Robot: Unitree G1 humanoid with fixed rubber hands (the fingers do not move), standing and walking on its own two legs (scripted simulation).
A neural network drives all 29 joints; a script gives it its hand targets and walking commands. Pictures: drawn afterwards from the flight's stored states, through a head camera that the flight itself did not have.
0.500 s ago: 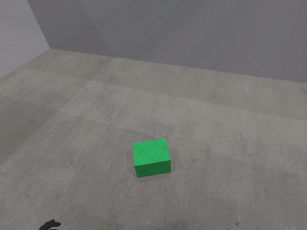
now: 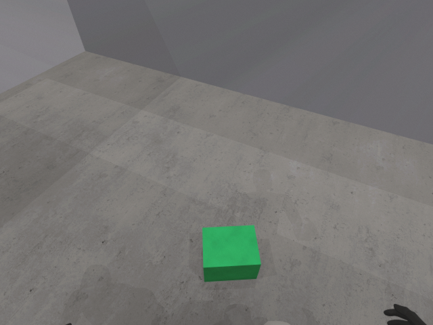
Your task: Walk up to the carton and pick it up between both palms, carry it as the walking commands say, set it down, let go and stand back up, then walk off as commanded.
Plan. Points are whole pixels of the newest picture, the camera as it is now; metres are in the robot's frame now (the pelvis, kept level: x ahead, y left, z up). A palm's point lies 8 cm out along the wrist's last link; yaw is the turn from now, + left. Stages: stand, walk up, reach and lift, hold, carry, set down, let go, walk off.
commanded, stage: walk up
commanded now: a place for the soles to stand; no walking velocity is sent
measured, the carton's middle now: (229, 253) +0.56 -0.05 -0.67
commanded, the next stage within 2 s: none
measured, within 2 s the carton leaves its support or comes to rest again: neither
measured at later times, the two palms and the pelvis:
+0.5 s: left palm (65, 291) +0.22 +0.31 -0.05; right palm (395, 287) +0.22 -0.33 -0.07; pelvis +0.08 -0.01 +0.01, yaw +3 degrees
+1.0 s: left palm out of the picture +0.15 +0.30 -0.07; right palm (397, 301) +0.19 -0.33 -0.08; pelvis +0.08 -0.02 +0.02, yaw +3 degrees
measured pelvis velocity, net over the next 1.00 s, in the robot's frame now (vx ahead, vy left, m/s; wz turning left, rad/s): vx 0.08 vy -0.02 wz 0.05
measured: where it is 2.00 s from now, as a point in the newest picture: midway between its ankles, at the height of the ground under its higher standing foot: outside the picture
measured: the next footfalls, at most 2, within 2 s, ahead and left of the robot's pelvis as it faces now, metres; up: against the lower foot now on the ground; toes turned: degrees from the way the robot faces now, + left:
right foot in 0.12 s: +0.17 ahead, -0.15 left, +0.00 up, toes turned -1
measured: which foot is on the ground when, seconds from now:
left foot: down 0.00-1.00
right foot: up 0.00-0.10, down 0.12-1.00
